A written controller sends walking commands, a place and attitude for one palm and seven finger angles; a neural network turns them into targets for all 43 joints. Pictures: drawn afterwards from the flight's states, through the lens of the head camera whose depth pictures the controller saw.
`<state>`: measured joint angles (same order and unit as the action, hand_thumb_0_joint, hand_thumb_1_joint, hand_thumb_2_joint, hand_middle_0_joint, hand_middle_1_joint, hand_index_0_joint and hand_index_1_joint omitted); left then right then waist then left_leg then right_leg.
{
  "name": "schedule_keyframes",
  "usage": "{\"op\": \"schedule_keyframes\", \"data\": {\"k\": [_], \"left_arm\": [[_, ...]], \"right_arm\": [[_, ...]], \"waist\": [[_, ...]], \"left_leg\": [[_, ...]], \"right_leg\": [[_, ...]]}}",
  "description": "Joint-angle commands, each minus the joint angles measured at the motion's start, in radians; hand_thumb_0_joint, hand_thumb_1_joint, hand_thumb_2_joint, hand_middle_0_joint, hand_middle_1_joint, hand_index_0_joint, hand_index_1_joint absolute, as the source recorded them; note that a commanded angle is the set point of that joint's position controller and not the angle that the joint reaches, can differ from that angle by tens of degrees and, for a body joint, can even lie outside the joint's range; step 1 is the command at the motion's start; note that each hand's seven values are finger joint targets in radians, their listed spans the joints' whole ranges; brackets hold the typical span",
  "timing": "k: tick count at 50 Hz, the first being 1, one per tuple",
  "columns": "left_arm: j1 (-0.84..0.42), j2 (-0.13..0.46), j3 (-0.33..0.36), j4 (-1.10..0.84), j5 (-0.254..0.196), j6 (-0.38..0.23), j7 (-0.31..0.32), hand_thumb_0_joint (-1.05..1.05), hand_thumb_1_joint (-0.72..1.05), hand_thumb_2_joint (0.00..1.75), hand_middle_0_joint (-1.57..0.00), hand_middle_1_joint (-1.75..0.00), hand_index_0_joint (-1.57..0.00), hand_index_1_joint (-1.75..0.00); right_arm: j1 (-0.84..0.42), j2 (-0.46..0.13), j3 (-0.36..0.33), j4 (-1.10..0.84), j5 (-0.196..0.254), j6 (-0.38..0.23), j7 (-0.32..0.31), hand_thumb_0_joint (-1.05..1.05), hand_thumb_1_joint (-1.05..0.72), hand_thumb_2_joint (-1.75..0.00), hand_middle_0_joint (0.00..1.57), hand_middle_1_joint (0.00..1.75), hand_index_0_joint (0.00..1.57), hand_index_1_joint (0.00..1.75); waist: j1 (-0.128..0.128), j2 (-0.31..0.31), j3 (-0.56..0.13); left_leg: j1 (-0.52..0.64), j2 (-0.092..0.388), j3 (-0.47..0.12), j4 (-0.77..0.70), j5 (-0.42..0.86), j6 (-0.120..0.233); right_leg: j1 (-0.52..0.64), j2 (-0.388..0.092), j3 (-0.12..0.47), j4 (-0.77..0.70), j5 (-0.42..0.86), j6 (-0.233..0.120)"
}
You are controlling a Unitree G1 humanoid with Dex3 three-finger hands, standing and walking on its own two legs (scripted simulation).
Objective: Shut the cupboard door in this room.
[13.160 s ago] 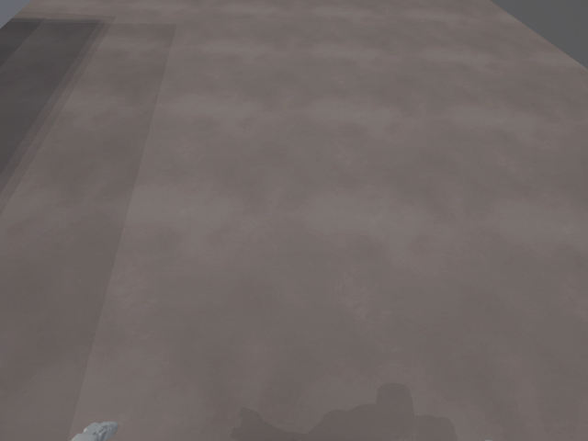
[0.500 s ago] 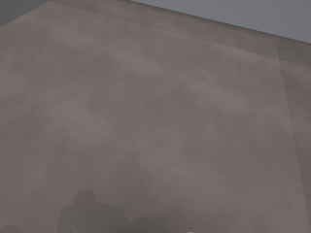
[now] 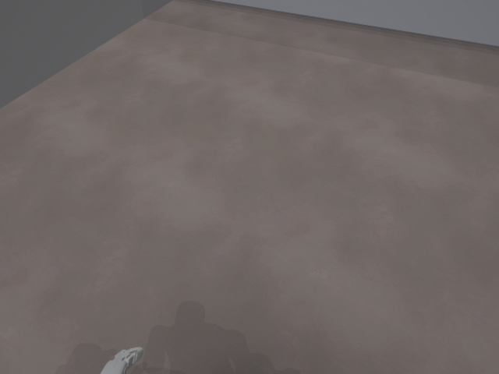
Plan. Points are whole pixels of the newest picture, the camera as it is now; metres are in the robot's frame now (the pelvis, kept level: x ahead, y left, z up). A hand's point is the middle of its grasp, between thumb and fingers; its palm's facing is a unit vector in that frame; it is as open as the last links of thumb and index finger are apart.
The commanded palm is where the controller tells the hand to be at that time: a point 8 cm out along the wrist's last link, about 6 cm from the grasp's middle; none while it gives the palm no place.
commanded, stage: turn or walk to find it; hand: left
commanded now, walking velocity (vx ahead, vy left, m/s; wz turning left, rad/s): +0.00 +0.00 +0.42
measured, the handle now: out of the picture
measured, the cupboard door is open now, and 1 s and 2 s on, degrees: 82 82 82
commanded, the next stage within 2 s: none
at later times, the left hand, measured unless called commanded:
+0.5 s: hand out of the picture -0.08 +0.23 -0.18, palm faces +0.29 -0.92 -0.24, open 7.4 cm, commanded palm none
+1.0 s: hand out of the picture -0.01 +0.23 -0.14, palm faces +0.41 -0.87 -0.27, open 7.4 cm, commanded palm none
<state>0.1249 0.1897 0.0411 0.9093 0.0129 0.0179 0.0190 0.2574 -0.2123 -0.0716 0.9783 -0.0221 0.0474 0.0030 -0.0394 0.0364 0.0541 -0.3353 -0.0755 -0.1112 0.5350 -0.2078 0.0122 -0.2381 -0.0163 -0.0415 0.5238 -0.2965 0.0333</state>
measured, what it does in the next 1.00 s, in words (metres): steps on the spot, turning left: left foot, then right foot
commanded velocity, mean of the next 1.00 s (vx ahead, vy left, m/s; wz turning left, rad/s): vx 0.00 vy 0.00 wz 0.42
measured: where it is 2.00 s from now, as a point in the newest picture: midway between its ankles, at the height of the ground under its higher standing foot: outside the picture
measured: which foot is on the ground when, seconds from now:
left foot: down 0.00-0.00, up 0.02-0.44, down 0.46-0.98, up 1.00-1.00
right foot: down 0.00-0.46, up 0.48-0.94, down 0.96-1.00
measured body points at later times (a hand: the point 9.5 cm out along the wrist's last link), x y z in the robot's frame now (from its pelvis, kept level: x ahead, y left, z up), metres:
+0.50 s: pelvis -0.04 +0.03 -0.01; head -0.01 +0.06 +0.44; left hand -0.09 +0.28 -0.17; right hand +0.13 -0.20 -0.14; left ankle -0.08 +0.12 -0.74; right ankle -0.01 -0.11 -0.72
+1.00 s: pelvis -0.04 +0.00 +0.00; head -0.01 -0.01 +0.45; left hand -0.04 +0.27 -0.12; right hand +0.09 -0.21 -0.16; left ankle -0.08 +0.12 -0.73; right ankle +0.00 -0.10 -0.74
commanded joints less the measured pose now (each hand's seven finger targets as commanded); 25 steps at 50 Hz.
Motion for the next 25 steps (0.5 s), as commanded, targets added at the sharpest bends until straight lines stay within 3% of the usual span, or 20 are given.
{"op": "schedule_keyframes", "data": {"k": [1,2,3,4,5,8,11,17,19,21,22,23,24,25], "left_arm": [[0.093,0.239,0.062,-0.055,0.002,-0.024,0.023,0.00,0.90,0.90,-0.20,-0.30,-0.20,-0.30],[0.050,0.210,0.054,-0.063,0.001,-0.019,0.025,0.00,0.90,0.90,-0.20,-0.30,-0.20,-0.30],[0.007,0.181,0.044,-0.067,0.001,-0.022,0.021,0.00,0.90,0.90,-0.20,-0.30,-0.20,-0.30],[-0.008,0.158,0.036,-0.073,0.001,-0.027,0.019,0.00,0.90,0.90,-0.20,-0.30,-0.20,-0.30],[0.004,0.151,0.034,-0.067,0.001,-0.031,0.018,0.00,0.90,0.90,-0.20,-0.30,-0.20,-0.30],[0.059,0.157,0.036,-0.046,0.006,-0.034,0.018,0.00,0.90,0.90,-0.20,-0.30,-0.20,-0.30],[0.112,0.180,0.043,-0.024,0.012,-0.030,0.015,0.00,0.90,0.90,-0.20,-0.30,-0.20,-0.30],[0.174,0.227,0.056,0.015,0.020,-0.022,0.011,0.00,0.90,0.90,-0.20,-0.30,-0.20,-0.30],[0.154,0.238,0.060,0.019,0.018,-0.018,0.011,0.00,0.90,0.90,-0.20,-0.30,-0.20,-0.30],[0.134,0.233,0.059,0.019,0.008,-0.011,0.009,0.00,0.90,0.90,-0.20,-0.30,-0.20,-0.30],[0.138,0.202,0.053,0.012,0.000,-0.003,0.006,0.00,0.90,0.90,-0.20,-0.30,-0.20,-0.30],[0.144,0.135,0.039,-0.024,-0.004,0.002,-0.001,0.00,0.90,0.90,-0.20,-0.30,-0.20,-0.30],[0.070,0.133,0.025,-0.043,0.005,0.015,0.005,0.00,0.90,0.90,-0.20,-0.30,-0.20,-0.30],[0.027,0.132,0.031,-0.039,0.004,0.024,0.009,0.00,0.90,0.90,-0.20,-0.30,-0.20,-0.30]], "right_arm": [[-0.039,-0.119,-0.037,-0.104,-0.005,-0.004,-0.003,0.00,-0.90,-0.90,0.20,0.30,0.20,0.30],[-0.036,-0.121,-0.041,-0.091,-0.003,0.004,0.000,0.00,-0.90,-0.90,0.20,0.30,0.20,0.30],[-0.011,-0.107,-0.040,-0.065,-0.004,0.009,0.006,0.00,-0.90,-0.90,0.20,0.30,0.20,0.30],[0.017,-0.095,-0.035,-0.048,-0.004,0.011,0.010,0.00,-0.90,-0.90,0.20,0.30,0.20,0.30],[0.026,-0.090,-0.033,-0.041,-0.003,0.013,0.011,0.00,-0.90,-0.90,0.20,0.30,0.20,0.30],[-0.001,-0.086,-0.029,-0.041,-0.002,0.015,0.012,0.00,-0.90,-0.90,0.20,0.30,0.20,0.30],[-0.054,-0.085,-0.021,-0.052,0.000,0.012,0.011,0.00,-0.90,-0.90,0.20,0.30,0.20,0.30],[-0.135,-0.075,-0.001,-0.069,0.015,-0.004,0.008,0.00,-0.90,-0.90,0.20,0.30,0.20,0.30],[-0.101,-0.077,0.001,-0.061,0.016,-0.012,0.005,0.00,-0.90,-0.90,0.20,0.30,0.20,0.30],[-0.053,-0.097,-0.001,-0.049,0.014,-0.024,0.005,0.00,-0.90,-0.90,0.20,0.30,0.20,0.30],[-0.025,-0.149,-0.011,-0.047,0.011,-0.034,0.008,0.00,-0.90,-0.90,0.20,0.30,0.20,0.30],[-0.001,-0.251,-0.035,-0.055,0.002,-0.039,0.004,0.00,-0.90,-0.90,0.20,0.30,0.20,0.30],[0.037,-0.281,-0.040,-0.038,0.003,-0.030,-0.003,0.00,-0.90,-0.90,0.20,0.30,0.20,0.30],[0.017,-0.257,-0.036,-0.033,0.000,-0.032,-0.015,0.00,-0.90,-0.90,0.20,0.30,0.20,0.30]], "waist": [[0.066,-0.300,-0.064],[0.039,-0.217,-0.019],[0.013,-0.155,0.005],[-0.001,-0.139,0.005],[0.003,-0.157,0.000],[0.027,-0.184,0.000],[0.056,-0.209,-0.008],[0.094,-0.250,-0.061],[0.071,-0.258,-0.089],[0.032,-0.210,-0.110],[0.015,-0.064,-0.142],[0.001,0.230,-0.133],[-0.034,0.237,-0.123],[-0.029,0.252,-0.088]], "left_leg": [[-0.239,0.040,-0.009,0.467,-0.344,-0.033],[-0.230,0.053,-0.002,0.565,-0.299,-0.033],[-0.228,0.071,0.014,0.626,-0.234,-0.041],[-0.227,0.079,0.035,0.658,-0.185,-0.053],[-0.223,0.085,0.049,0.675,-0.162,-0.062],[-0.216,0.104,0.070,0.650,-0.154,-0.081],[-0.193,0.109,0.097,0.529,-0.209,-0.088],[-0.081,0.096,0.161,0.259,-0.282,-0.071],[-0.016,0.092,0.185,0.139,-0.230,-0.063],[0.143,0.092,0.193,-0.087,-0.043,-0.048],[0.294,0.173,0.094,-0.185,0.095,-0.020],[0.401,0.424,-0.211,-0.195,0.418,0.090],[0.303,0.487,-0.239,-0.215,0.450,0.172],[0.243,0.445,-0.228,-0.222,0.411,0.175]], "right_leg": [[0.074,-0.441,0.374,-0.299,0.081,-0.197],[0.019,-0.400,0.319,-0.291,0.087,-0.190],[0.011,-0.341,0.211,-0.263,0.130,-0.170],[0.024,-0.300,0.128,-0.239,0.196,-0.152],[0.032,-0.287,0.093,-0.232,0.231,-0.146],[0.059,-0.296,0.061,-0.224,0.275,-0.150],[0.101,-0.311,0.057,-0.210,0.308,-0.165],[0.176,-0.337,0.036,-0.131,0.504,-0.183],[0.175,-0.341,0.013,-0.088,0.512,-0.166],[0.094,-0.306,-0.050,0.006,0.429,-0.095],[-0.036,-0.254,-0.097,0.146,0.278,-0.042],[-0.297,-0.129,-0.144,0.331,-0.193,0.033],[-0.292,-0.107,-0.060,0.464,-0.346,0.032],[-0.306,-0.107,0.000,0.531,-0.311,0.030]]}}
